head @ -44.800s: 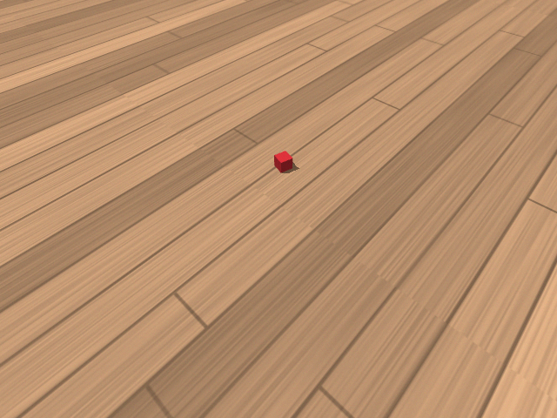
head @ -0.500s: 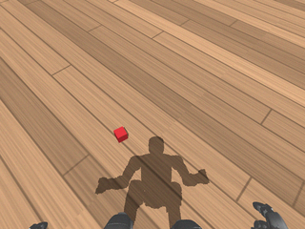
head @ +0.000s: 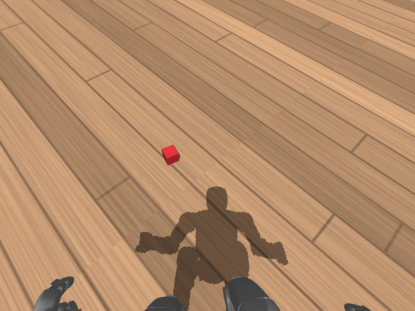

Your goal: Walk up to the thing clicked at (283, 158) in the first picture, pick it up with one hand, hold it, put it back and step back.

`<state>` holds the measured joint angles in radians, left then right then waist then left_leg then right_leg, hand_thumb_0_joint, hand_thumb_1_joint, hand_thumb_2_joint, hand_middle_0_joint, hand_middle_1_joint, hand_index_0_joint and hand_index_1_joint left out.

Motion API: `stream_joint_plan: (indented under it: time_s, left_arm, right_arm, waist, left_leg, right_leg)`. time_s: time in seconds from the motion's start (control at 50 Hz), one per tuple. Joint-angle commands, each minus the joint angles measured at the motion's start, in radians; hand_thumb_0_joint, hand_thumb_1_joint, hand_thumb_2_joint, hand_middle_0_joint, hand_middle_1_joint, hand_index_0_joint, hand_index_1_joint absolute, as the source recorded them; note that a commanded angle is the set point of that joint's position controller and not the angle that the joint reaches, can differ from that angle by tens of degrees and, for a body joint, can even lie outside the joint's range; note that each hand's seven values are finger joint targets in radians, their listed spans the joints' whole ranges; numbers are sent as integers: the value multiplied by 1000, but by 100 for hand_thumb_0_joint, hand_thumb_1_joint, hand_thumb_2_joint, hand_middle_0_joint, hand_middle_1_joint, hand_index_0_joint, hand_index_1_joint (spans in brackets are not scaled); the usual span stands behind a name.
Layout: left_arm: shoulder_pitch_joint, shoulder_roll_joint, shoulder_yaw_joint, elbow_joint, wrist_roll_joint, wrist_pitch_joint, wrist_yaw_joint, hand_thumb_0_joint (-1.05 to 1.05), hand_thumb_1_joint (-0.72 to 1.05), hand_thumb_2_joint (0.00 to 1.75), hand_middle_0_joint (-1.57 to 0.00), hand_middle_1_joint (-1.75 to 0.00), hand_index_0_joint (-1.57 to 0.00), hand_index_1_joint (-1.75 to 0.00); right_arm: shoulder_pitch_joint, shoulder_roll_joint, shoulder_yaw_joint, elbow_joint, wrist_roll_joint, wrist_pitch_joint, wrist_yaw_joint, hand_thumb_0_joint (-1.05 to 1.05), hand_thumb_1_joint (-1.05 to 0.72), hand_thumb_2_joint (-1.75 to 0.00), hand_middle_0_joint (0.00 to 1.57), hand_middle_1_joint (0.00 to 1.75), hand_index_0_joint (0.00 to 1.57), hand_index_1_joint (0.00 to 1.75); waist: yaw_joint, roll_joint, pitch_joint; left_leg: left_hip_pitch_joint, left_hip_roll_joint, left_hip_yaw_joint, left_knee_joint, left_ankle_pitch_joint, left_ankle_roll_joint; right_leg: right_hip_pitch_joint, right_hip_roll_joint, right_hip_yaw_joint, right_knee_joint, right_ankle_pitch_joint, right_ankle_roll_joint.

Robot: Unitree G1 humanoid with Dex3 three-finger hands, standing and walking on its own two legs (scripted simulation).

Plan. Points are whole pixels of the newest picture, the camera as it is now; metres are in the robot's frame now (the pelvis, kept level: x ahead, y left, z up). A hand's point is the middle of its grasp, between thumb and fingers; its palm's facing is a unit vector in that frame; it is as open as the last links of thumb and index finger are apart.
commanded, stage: step back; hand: left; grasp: from above
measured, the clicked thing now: (170, 155) +0.92 +0.19 -0.72
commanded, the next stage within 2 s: stand in 1.46 s
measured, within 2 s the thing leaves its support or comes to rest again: neither
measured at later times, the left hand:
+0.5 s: hand out of the picture -0.10 +0.24 -0.12, palm faces +0.02 -0.89 -0.46, open 7.4 cm
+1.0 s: hand out of the picture -0.16 +0.23 -0.14, palm faces +0.07 -0.93 -0.37, open 7.4 cm
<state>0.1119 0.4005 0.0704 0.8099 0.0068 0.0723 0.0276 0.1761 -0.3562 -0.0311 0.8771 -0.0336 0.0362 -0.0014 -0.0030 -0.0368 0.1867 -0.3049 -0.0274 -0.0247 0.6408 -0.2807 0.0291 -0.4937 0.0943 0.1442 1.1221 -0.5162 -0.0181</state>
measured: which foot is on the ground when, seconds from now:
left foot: down 0.00-0.24, up 0.26-0.56, down 0.58-1.00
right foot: up 0.00-0.20, down 0.22-1.00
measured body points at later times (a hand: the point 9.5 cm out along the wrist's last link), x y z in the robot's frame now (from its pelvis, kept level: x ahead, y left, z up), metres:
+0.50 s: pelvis -0.17 -0.04 +0.00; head -0.13 -0.07 +0.45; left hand -0.10 +0.29 -0.09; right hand -0.08 -0.36 -0.13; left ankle -0.18 +0.10 -0.68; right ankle -0.13 -0.15 -0.72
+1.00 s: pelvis -0.19 -0.04 +0.01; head -0.18 -0.05 +0.46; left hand -0.16 +0.28 -0.11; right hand -0.09 -0.35 -0.12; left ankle -0.18 +0.10 -0.70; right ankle -0.16 -0.15 -0.72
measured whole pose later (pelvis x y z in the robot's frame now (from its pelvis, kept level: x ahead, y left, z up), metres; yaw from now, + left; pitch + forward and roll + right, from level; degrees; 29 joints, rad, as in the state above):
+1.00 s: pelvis -0.19 -0.04 +0.01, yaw +3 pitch -3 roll +0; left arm 0.23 0.34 0.05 0.99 0.04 -0.04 -0.01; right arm 0.20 -0.39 -0.06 1.00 -0.03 0.00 0.02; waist 0.04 0.04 0.07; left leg -0.34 0.01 -0.06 0.78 -0.47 0.00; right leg -0.25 -0.01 -0.04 0.55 -0.26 -0.03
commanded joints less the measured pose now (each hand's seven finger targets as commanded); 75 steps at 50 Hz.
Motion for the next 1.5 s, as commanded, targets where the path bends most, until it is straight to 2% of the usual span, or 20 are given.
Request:
stream_joint_plan:
  time_s: [0.0, 0.12, 0.18, 0.22, 0.24, 0.32, 0.44, 0.54, 0.58, 0.6, 0.66, 0.76, 0.78, 0.82, 0.84, 1.02, 1.08, 1.1, 1.2, 1.48]
  left_arm:
    - [113, 189, 67, -23, 5, -24, 1, 0, 90, 90, -20, -30, -20, -30]
    - [85, 170, 53, -17, 14, -44, -10, 0, 90, 90, -20, -30, -20, -30]
    - [231, 160, 51, 61, 19, -51, -13, 0, 90, 90, -20, -30, -20, -30]
    - [208, 313, 96, 39, 43, -53, -11, 0, 90, 90, -20, -30, -20, -30]
    - [122, 396, 108, -3, 47, -50, -8, 0, 90, 90, -20, -30, -20, -30]
    - [-34, 235, 67, -43, 44, -76, 8, 0, 90, 90, -20, -30, -20, -30]
    - [137, 248, 80, 1, 42, -86, 0, 0, 90, 90, -20, -30, -20, -30]
    - [49, 238, 56, -1, 38, -75, -17, 0, 90, 90, -20, -30, -20, -30]
    - [31, 130, 22, -3, 15, -79, -22, 0, 90, 90, -20, -30, -20, -30]
    - [-27, 221, 52, 13, 21, -81, -18, 0, 90, 90, -20, -30, -20, -30]
    - [42, 175, 40, 55, 10, -94, -39, 0, 90, 90, -20, -30, -20, -30]
    - [118, 158, 46, 128, 23, -113, -35, 0, 90, 90, -20, -30, -20, -30]
    - [150, 166, 49, 137, 29, -121, -27, 0, 90, 90, -20, -30, -20, -30]
    - [170, 301, 74, 139, 41, -132, -20, 0, 90, 90, -20, -30, -20, -30]
    - [105, 307, 79, 110, 39, -138, -18, 0, 90, 90, -20, -30, -20, -30]
    - [-6, 202, 26, 87, 22, -119, -25, 0, 90, 90, -20, -30, -20, -30]
    - [35, 124, -3, 108, -6, -104, -28, 0, 90, 90, -20, -30, -20, -30]
    - [48, 164, 11, 137, -2, -103, -25, 0, 90, 90, -20, -30, -20, -30]
    - [32, 198, 10, 172, 0, -125, -18, 0, 90, 90, -20, -30, -20, -30]
    - [-52, 150, -22, 224, -6, -112, -12, 0, 90, 90, -20, -30, -20, -30]
  right_arm:
    - [-94, -264, -81, -110, -9, -29, -24, 0, -90, -90, 20, 30, 20, 30]
    - [-17, -285, -86, -103, -6, -4, -20, 0, -90, -90, 20, 30, 20, 30]
    - [-80, -302, -84, -114, 14, 17, -14, 0, -90, -90, 20, 30, 20, 30]
    - [-121, -192, -56, -154, 31, 8, -16, 0, -90, -90, 20, 30, 20, 30]
    - [-135, -211, -71, -152, 20, 14, -32, 0, -90, -90, 20, 30, 20, 30]
    - [-19, -222, -68, -82, 28, 6, -29, 0, -90, -90, 20, 30, 20, 30]
    - [-67, -215, -65, -69, 1, -13, -13, 0, -90, -90, 20, 30, 20, 30]
    - [94, -211, -84, 44, 4, -38, 4, 0, -90, -90, 20, 30, 20, 30]
    - [72, -319, -103, 38, -15, -53, 1, 0, -90, -90, 20, 30, 20, 30]
    - [18, -360, -108, 19, -4, -55, 4, 0, -90, -90, 20, 30, 20, 30]
    - [-64, -260, -71, 14, -13, -76, -2, 0, -90, -90, 20, 30, 20, 30]
    - [-79, -242, -72, 16, -4, -46, 13, 0, -90, -90, 20, 30, 20, 30]
    - [-57, -204, -61, 19, -1, -40, 12, 0, -90, -90, 20, 30, 20, 30]
    - [-79, -183, -56, 6, 3, -38, 5, 0, -90, -90, 20, 30, 20, 30]
    - [-40, -218, -67, 21, 1, -41, 2, 0, -90, -90, 20, 30, 20, 30]
    - [48, -176, -74, 97, -5, -63, 8, 0, -90, -90, 20, 30, 20, 30]
    - [-43, -278, -78, 71, -8, -79, -6, 0, -90, -90, 20, 30, 20, 30]
    - [-81, -282, -74, 70, 2, -77, -1, 0, -90, -90, 20, 30, 20, 30]
    - [-100, -210, -42, 101, 15, -74, -6, 0, -90, -90, 20, 30, 20, 30]
    - [-153, -204, -33, 159, 27, -74, -8, 0, -90, -90, 20, 30, 20, 30]
  waist:
    - [42, 157, -173]
    - [-21, 226, -251]
    - [40, 234, -299]
    - [76, -150, -209]
    - [106, -266, -139]
    - [-17, -57, -143]
    - [100, -131, -175]
    - [2, -99, -177]
    - [-26, 257, -166]
    - [-38, 184, -79]
    - [23, 132, -76]
    - [43, 186, -97]
    - [58, 126, -115]
    - [80, -123, -92]
    - [51, -59, -57]
    - [-14, -71, -174]
    - [18, 157, -210]
    - [29, 119, -181]
    - [19, 112, -218]
    - [7, 35, -266]
  left_leg:
    - [14, 263, -219, -258, 263, 204]
    - [190, 265, -205, -196, 315, 197]
    - [74, 229, -159, -127, 232, 122]
    - [-272, -44, -81, 130, -153, -6]
    - [-221, -49, -98, 388, -334, -51]
    - [-185, -79, -143, 570, -173, -43]
    - [-241, -1, -65, 206, -254, -59]
    - [209, -9, 50, -262, -90, 0]
    - [216, 296, -500, -433, -520, 131]
    - [-26, 389, -567, -481, -644, 230]
    - [36, 254, -301, -389, -335, 141]
    - [-137, 185, -158, -283, -388, 76]
    - [-172, 153, -120, -175, -346, 52]
    - [-255, -6, -46, 202, -313, -10]
    - [-246, 38, -113, 258, -274, -18]
    - [164, 19, 51, -168, -2, -24]
    - [110, 310, -348, -356, -168, 106]
    - [-5, 321, -317, -340, -179, 144]
    - [34, 144, -70, -199, 220, 5]
    - [222, 171, -62, -254, 484, 6]
  right_leg:
    - [51, -10, 12, 131, 16, 24]
    - [144, -62, -111, -358, -2, 40]
    - [344, -59, -179, -707, 207, -2]
    - [350, -335, 245, -782, 200, -123]
    - [75, -555, 461, -883, 160, -289]
    - [159, -335, 54, -675, 548, -173]
    - [430, -357, 145, -729, 73, -180]
    - [134, -307, 30, -688, -59, -106]
    - [-110, -113, -163, -381, -50, 7]
    - [-16, -140, -105, -250, -54, 9]
    - [49, -142, -100, -323, 85, -3]
    - [392, -61, -196, -639, 188, -4]
    - [473, -83, -137, -716, 173, -16]
    - [330, -423, 412, -947, -337, -171]
    - [280, -482, 448, -939, -301, -227]
    - [119, -274, -14, -692, 191, -99]
    - [109, -112, -150, -484, 97, -2]
    - [232, -124, -135, -467, 55, -2]
    - [373, -196, -49, -641, 505, -28]
    - [401, -208, -72, -718, 657, 6]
